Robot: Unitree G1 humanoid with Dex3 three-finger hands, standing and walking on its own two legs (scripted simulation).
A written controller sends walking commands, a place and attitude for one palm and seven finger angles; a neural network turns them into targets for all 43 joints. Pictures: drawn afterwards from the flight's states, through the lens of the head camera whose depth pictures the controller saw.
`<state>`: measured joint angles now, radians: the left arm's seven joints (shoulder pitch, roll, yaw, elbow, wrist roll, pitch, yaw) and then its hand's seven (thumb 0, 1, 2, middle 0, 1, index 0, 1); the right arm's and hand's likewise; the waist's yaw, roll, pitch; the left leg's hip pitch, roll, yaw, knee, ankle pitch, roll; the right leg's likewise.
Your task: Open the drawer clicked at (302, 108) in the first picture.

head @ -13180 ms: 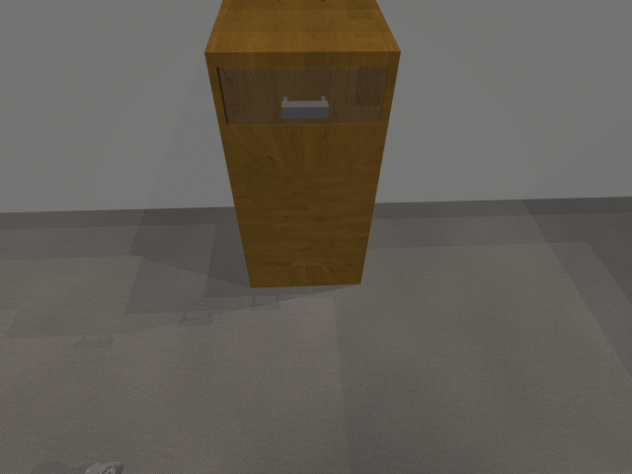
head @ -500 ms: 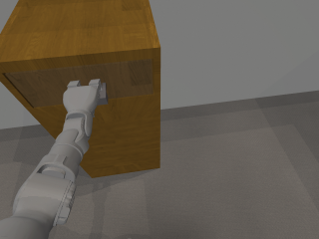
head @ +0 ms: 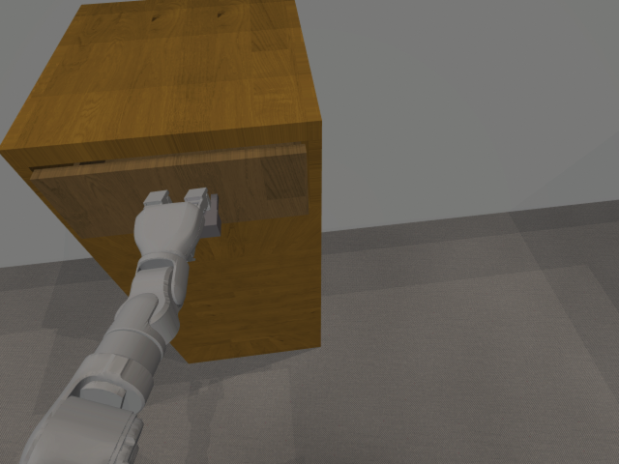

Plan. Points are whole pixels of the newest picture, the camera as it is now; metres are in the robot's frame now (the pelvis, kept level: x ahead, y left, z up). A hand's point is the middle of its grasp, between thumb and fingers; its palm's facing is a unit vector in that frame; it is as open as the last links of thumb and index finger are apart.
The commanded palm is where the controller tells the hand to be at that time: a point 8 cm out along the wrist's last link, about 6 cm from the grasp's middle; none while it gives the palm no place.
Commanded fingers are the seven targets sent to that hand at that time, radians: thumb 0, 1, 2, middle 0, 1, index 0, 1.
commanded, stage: pull the drawer open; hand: left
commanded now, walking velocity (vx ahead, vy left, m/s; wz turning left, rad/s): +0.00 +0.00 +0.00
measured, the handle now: (183, 214) +0.46 +0.19 +0.04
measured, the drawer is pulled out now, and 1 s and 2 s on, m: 0.02 0.17 0.30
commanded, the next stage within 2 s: none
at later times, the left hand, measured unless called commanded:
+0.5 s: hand (184, 259) +0.40 +0.18 +0.02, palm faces -0.01 -0.07 -1.00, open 6.1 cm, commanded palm +0.34 +0.19 +0.08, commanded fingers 0.00 0.90 0.90 -0.40 -1.35 -0.40 -1.35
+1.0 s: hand (176, 344) +0.27 +0.17 +0.02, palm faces +0.00 -0.12 -0.99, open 6.1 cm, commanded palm +0.23 +0.18 +0.08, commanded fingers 0.00 0.90 0.90 -0.40 -1.35 -0.40 -1.35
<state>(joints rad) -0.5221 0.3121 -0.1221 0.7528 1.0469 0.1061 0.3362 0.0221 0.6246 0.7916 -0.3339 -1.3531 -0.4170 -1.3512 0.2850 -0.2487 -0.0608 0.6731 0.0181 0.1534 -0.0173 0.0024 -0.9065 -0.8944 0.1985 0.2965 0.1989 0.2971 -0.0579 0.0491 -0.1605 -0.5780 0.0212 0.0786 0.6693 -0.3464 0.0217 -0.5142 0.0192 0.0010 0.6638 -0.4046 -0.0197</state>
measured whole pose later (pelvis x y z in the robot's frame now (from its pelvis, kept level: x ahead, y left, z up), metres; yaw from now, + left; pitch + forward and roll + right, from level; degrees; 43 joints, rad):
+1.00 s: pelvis -0.01 -0.01 +0.00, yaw +1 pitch +7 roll +1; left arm 0.02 0.27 -0.24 0.20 1.04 0.17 0.30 0.05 0.62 0.75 -0.33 -1.35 -0.44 -1.32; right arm 0.09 -0.23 -0.03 0.60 0.01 0.12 0.00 0.00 -0.91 -0.89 0.20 0.30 0.20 0.30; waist 0.04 0.05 -0.13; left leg -0.42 0.01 0.07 0.63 -0.32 0.00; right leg -0.37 0.01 -0.01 0.66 -0.41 -0.04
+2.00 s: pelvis -0.02 -0.03 -0.01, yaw -1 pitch +8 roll +2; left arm 0.69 0.32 -0.15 -0.33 1.04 0.03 0.39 0.05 0.62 0.73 -0.29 -1.36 -0.44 -1.29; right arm 0.12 -0.24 -0.02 0.52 -0.04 0.09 0.10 0.01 -0.91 -0.90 0.20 0.30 0.20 0.30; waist 0.04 0.06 -0.14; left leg -0.53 0.04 0.08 0.78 -0.39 -0.02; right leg -0.50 0.04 0.02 0.84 -0.48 -0.06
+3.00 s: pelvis -0.05 -0.03 -0.01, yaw +1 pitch +4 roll +1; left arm 0.40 0.30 -0.26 -0.13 1.06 0.11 0.38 0.00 -0.49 0.31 -0.35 -1.29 -0.44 -1.30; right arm 0.13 -0.23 -0.02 0.60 -0.02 0.08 0.02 0.01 -0.91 -0.90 0.20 0.30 0.20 0.30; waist 0.09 0.08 -0.10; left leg -0.48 0.01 0.01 0.73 -0.33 -0.02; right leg -0.44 0.02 -0.02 0.79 -0.43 -0.06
